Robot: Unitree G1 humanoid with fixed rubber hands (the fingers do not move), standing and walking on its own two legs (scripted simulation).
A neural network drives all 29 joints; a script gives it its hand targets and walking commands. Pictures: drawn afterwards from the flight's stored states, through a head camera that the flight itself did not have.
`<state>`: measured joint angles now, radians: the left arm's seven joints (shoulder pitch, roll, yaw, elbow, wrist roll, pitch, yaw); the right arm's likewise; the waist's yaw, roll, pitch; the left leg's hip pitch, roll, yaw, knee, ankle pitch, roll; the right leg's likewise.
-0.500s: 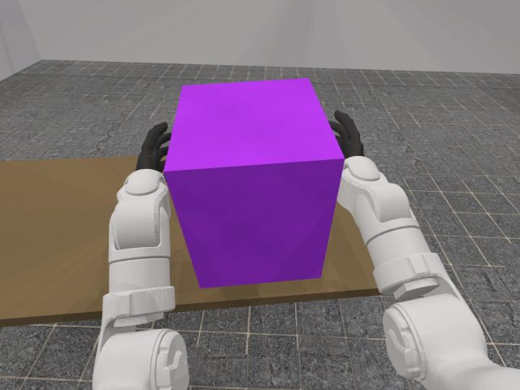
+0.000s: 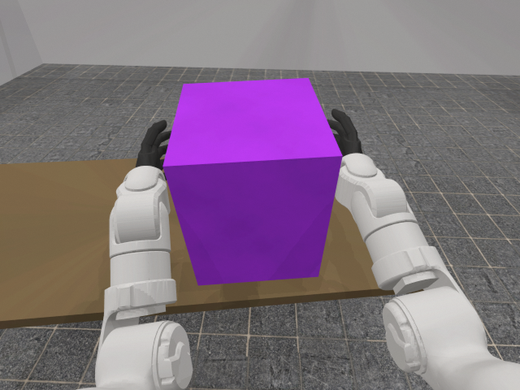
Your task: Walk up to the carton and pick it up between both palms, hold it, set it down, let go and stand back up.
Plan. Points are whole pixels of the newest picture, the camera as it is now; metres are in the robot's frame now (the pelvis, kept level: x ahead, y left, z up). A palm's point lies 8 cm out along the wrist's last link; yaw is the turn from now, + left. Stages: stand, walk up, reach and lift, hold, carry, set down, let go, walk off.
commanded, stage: set down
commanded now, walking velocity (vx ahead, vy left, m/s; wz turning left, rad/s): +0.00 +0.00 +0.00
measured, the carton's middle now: (252, 182) +0.39 +0.01 +0.17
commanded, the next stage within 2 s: none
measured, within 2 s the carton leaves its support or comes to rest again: neither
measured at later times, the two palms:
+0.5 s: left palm (153, 190) +0.39 +0.17 +0.16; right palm (329, 189) +0.39 -0.12 +0.16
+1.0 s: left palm (164, 193) +0.41 +0.16 +0.14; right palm (334, 190) +0.40 -0.13 +0.15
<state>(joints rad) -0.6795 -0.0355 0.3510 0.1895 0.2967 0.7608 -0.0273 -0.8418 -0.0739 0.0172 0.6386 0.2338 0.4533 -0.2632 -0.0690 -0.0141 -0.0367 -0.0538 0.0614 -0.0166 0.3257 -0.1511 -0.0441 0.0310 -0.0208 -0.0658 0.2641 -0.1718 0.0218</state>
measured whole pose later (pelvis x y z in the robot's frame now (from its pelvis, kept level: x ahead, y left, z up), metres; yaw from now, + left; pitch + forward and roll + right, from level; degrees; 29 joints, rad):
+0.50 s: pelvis +0.01 +0.01 +0.00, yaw +0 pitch -9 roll +0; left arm -0.70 -0.05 0.36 0.45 0.37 0.41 -0.06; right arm -0.74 0.07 -0.29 0.82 -0.08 0.02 -0.16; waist -0.03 -0.08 0.08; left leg 0.01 0.03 -0.01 0.30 -0.15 -0.03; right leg 0.10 -0.05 -0.07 0.24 -0.17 0.04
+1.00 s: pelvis +0.01 +0.01 +0.00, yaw -1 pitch -7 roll +0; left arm -0.76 -0.03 0.44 0.66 0.39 0.30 -0.08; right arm -0.77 0.08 -0.37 0.90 -0.17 -0.04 -0.17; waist -0.02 -0.07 0.06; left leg 0.01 0.04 0.02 0.28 -0.15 -0.03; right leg 0.07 -0.05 -0.04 0.24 -0.18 0.04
